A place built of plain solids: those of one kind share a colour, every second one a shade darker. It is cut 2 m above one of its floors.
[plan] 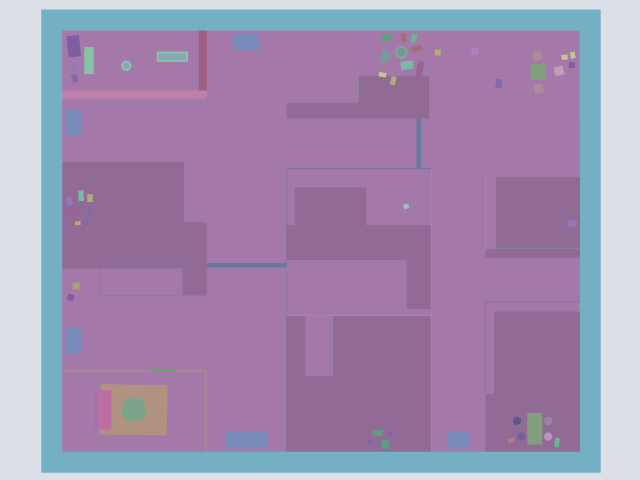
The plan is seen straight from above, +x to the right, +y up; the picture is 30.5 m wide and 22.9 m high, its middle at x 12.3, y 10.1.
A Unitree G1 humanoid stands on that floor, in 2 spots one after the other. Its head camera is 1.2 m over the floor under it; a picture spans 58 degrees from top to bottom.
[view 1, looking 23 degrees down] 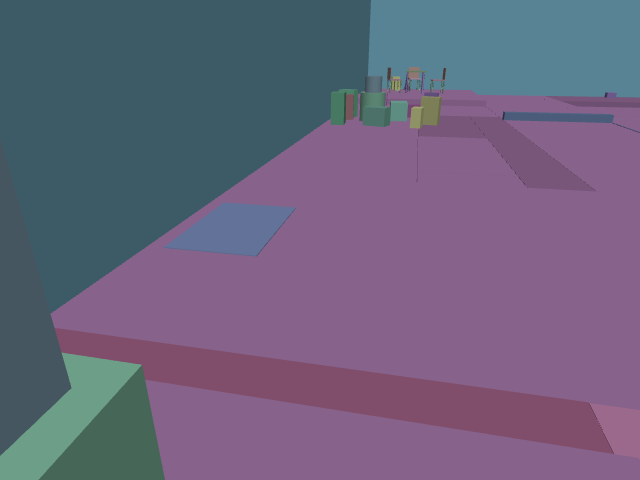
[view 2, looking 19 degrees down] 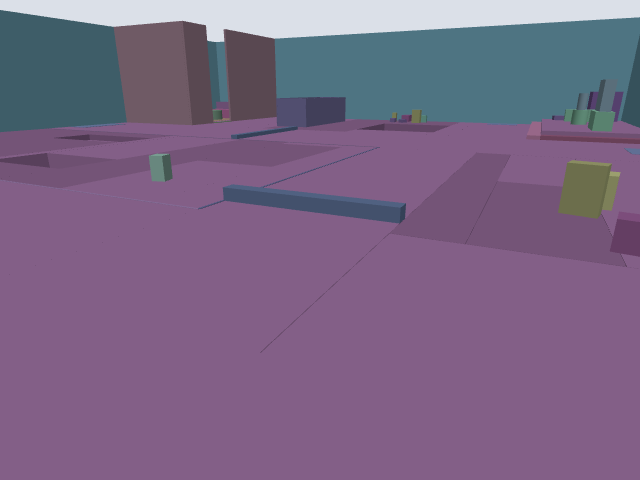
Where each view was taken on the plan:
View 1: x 5.31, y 18.03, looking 12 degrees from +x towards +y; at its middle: floor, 3.69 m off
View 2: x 21.60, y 17.11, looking -154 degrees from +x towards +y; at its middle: floor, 4.23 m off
